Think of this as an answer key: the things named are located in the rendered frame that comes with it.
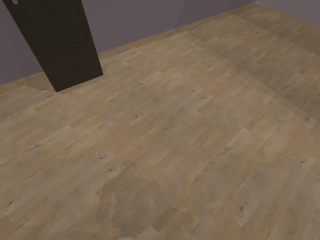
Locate cupboard door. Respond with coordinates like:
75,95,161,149
6,0,90,54

